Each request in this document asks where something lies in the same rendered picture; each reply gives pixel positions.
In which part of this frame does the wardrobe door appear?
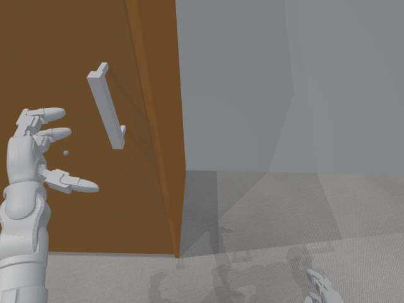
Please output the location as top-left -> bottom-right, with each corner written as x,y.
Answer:
0,0 -> 174,254

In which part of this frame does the left robot hand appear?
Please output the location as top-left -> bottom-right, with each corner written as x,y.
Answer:
6,107 -> 99,194

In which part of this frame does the handle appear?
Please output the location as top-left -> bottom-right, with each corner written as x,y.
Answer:
86,62 -> 126,149

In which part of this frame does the right robot hand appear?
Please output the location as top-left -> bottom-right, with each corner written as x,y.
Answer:
304,269 -> 344,303

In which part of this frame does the robot left forearm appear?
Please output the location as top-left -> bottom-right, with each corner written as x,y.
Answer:
0,181 -> 51,303

